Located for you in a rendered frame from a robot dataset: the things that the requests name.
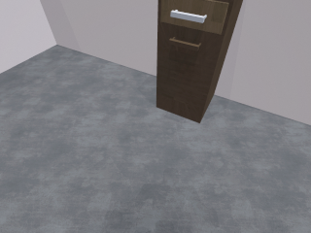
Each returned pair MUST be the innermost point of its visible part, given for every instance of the drawer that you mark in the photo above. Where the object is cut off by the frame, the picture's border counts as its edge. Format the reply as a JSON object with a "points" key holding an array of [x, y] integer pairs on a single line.
{"points": [[214, 10]]}

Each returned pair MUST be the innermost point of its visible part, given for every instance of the cabinet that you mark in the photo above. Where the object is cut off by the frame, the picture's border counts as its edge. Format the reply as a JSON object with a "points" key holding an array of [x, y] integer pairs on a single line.
{"points": [[186, 79]]}

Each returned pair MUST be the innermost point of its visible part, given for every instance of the handle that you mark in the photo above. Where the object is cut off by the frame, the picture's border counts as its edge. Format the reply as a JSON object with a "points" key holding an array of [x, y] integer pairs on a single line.
{"points": [[187, 16], [183, 44]]}

